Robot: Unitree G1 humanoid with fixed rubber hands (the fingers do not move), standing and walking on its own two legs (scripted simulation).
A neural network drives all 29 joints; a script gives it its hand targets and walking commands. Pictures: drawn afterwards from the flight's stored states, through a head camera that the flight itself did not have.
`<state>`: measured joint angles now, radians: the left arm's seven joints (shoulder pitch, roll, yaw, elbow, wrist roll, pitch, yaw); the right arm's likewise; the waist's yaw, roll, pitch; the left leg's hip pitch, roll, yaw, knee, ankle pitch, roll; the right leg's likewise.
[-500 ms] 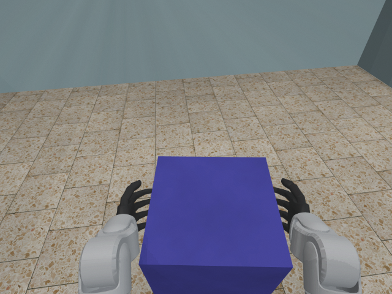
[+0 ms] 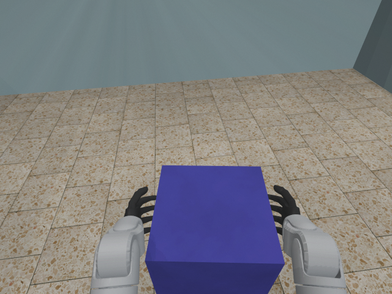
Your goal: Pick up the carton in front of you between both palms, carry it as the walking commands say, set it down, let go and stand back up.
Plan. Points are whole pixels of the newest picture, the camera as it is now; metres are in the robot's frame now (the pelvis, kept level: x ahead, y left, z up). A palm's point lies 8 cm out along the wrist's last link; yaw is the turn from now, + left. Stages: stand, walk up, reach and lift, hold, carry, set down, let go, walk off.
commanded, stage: carry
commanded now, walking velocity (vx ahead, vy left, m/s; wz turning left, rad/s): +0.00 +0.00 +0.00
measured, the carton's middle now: (210, 239) +0.27 +0.00 -0.02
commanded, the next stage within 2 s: hold in 0.82 s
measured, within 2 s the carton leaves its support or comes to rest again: neither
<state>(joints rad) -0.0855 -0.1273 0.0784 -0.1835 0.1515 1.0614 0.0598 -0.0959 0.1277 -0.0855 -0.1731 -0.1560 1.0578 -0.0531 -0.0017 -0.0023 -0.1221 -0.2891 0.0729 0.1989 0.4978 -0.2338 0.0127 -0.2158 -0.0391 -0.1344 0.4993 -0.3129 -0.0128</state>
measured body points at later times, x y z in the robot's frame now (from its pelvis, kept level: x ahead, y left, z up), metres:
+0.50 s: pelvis -0.02 +0.00 +0.00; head -0.03 +0.00 +0.45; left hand +0.28 +0.15 +0.03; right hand +0.28 -0.15 +0.03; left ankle +0.02 +0.11 -0.74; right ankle -0.03 -0.10 -0.74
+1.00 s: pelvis -0.02 +0.00 +0.01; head -0.04 +0.00 +0.46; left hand +0.27 +0.14 +0.03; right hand +0.26 -0.16 +0.03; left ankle +0.02 +0.12 -0.74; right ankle -0.03 -0.10 -0.74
